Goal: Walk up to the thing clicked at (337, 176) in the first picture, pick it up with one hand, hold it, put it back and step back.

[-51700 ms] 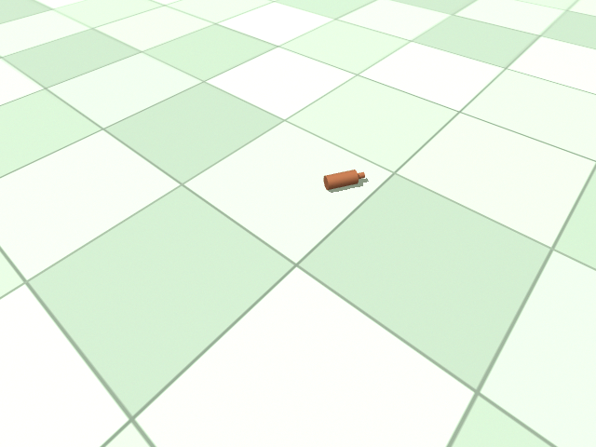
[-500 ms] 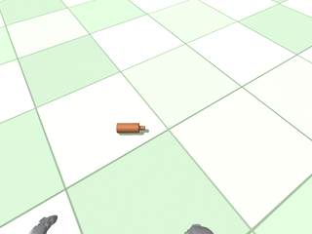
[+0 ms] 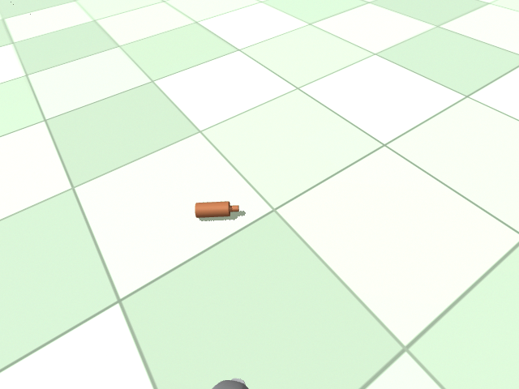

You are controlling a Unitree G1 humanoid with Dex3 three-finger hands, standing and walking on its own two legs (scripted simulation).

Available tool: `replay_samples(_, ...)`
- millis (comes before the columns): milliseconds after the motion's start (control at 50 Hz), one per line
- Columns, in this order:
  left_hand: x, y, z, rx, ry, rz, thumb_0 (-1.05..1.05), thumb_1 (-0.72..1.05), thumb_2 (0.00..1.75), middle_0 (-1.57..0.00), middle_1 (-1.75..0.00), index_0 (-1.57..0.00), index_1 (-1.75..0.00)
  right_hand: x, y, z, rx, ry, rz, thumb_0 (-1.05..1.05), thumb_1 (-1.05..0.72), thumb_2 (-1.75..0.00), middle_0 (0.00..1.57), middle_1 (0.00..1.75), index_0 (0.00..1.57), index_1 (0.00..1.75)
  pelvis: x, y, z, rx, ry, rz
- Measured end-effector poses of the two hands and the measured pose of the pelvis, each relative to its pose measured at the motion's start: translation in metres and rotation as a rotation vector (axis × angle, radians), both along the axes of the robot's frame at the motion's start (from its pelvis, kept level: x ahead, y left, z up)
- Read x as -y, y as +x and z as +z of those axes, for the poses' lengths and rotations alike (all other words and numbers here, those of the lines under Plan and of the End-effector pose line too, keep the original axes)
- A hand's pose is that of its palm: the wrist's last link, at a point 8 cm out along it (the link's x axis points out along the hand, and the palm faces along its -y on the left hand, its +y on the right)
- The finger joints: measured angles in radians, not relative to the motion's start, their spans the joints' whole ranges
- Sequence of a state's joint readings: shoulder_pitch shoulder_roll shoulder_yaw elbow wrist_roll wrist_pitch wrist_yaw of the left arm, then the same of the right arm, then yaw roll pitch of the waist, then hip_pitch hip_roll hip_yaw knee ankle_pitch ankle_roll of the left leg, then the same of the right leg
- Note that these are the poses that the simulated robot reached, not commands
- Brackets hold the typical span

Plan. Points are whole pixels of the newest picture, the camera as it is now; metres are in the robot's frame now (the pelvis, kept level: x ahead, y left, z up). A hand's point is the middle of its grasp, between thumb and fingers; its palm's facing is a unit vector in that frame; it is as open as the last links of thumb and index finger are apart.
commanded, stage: step back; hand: left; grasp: from above
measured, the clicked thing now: (217, 209) +1.02 +0.30 -0.72
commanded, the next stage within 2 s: stand in 1.00 s
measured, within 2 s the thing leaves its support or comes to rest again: neither
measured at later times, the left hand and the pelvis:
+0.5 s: hand out of the picture +0.04 +0.27 -0.13, palm faces +0.08 -0.91 -0.40, open 7.4 cm; pelvis -0.01 -0.01 +0.00, yaw +3 degrees
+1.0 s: hand out of the picture +0.11 +0.28 -0.14, palm faces +0.05 -0.93 -0.35, open 7.4 cm; pelvis +0.04 +0.02 +0.01, yaw +2 degrees
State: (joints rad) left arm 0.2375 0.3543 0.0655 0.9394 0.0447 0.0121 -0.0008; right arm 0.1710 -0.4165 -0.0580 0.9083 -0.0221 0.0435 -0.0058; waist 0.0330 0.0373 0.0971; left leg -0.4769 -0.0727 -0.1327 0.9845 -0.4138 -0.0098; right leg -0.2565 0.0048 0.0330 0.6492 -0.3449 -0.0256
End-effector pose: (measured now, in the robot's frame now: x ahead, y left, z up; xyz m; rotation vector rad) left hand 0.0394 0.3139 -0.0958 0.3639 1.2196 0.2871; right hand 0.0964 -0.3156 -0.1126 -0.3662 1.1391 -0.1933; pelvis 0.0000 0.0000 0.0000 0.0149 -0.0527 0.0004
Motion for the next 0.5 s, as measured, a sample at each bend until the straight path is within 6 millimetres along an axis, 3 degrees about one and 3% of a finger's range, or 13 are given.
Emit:
replay_samples(100, -0.013, -0.022, 0.003, 0.038, 0.012, 0.038, 0.01, 0.90, 0.90, -0.21, -0.30, -0.20, -0.30, -0.002, -0.037, -0.004, -0.101, -0.007, 0.028, 0.00, -0.90, -0.89, 0.20, 0.30, 0.20, 0.29, -0.005, -0.012, 0.000, -0.006, -0.004, 0.051)
replay_samples(220, -0.027, -0.036, -0.005, 0.004, -0.010, 0.055, 0.01, 0.90, 0.90, -0.21, -0.30, -0.20, -0.30, -0.021, -0.056, 0.001, -0.093, 0.008, 0.020, 0.01, -0.90, -0.89, 0.20, 0.30, 0.20, 0.29, -0.014, -0.021, 0.002, 0.003, 0.014, 0.057)
replay_samples(360, -0.017, -0.022, -0.003, 0.008, -0.025, 0.017, 0.01, 0.90, 0.90, -0.21, -0.30, -0.20, -0.30, -0.019, -0.054, 0.005, -0.043, 0.033, 0.001, 0.00, -0.90, -0.89, 0.20, 0.30, 0.20, 0.30, -0.002, -0.019, 0.005, -0.001, 0.002, 0.038)
replay_samples(500, 0.005, -0.010, 0.002, 0.070, -0.020, 0.038, 0.01, 0.90, 0.90, -0.21, -0.30, -0.20, -0.30, -0.003, -0.031, -0.002, -0.064, 0.025, 0.012, 0.00, -0.90, -0.89, 0.20, 0.30, 0.20, 0.30, 0.009, -0.006, 0.005, 0.002, -0.016, 0.057)
